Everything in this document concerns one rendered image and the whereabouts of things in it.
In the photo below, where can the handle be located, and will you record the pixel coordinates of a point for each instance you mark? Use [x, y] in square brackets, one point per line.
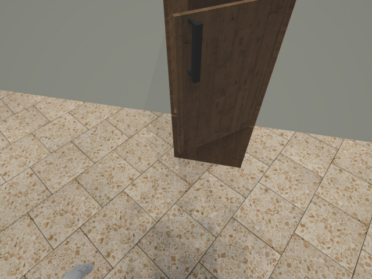
[197, 30]

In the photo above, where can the robot left hand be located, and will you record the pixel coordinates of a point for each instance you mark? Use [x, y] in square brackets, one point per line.
[79, 271]

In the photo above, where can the cupboard door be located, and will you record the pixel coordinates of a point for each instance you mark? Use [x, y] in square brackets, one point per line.
[238, 43]

